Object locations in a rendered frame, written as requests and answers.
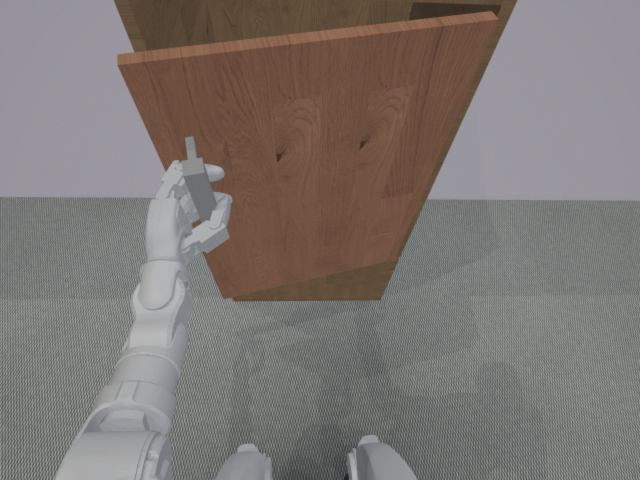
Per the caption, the robot left shin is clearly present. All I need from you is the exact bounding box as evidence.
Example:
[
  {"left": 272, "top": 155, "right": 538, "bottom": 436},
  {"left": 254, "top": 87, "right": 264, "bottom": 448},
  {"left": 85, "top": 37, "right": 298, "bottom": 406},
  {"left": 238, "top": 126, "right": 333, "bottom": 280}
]
[{"left": 237, "top": 444, "right": 259, "bottom": 453}]

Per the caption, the cupboard door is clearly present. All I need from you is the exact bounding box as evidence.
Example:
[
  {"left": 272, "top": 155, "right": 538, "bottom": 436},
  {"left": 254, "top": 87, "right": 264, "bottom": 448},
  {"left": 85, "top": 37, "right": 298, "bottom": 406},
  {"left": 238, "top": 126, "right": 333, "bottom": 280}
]
[{"left": 117, "top": 11, "right": 499, "bottom": 299}]

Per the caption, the left robot forearm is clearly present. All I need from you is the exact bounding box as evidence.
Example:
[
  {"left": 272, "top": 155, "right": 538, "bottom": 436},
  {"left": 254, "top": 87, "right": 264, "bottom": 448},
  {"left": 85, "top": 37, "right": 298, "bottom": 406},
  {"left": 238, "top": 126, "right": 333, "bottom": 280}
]
[{"left": 54, "top": 259, "right": 194, "bottom": 480}]

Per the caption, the left robot upper arm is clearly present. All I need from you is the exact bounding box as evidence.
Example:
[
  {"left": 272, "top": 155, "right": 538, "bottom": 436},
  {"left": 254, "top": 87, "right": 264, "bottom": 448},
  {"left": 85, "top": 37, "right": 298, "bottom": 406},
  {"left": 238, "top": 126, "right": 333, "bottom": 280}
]
[{"left": 59, "top": 430, "right": 172, "bottom": 480}]

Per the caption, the handle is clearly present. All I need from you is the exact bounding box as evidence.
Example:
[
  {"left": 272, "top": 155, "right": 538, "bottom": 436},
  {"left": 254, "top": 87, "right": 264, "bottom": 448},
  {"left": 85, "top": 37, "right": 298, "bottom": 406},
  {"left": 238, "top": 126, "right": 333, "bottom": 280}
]
[{"left": 181, "top": 136, "right": 217, "bottom": 223}]

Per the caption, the robot left hand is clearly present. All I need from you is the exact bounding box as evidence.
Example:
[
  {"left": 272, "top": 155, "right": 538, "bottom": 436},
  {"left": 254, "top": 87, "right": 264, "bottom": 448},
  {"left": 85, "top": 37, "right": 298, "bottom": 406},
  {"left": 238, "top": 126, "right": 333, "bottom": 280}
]
[{"left": 145, "top": 160, "right": 233, "bottom": 269}]

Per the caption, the robot left thigh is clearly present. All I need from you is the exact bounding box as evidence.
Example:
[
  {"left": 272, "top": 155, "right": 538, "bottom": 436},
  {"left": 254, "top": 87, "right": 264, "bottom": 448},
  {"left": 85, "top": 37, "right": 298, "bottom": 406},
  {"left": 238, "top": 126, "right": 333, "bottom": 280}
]
[{"left": 214, "top": 451, "right": 272, "bottom": 480}]

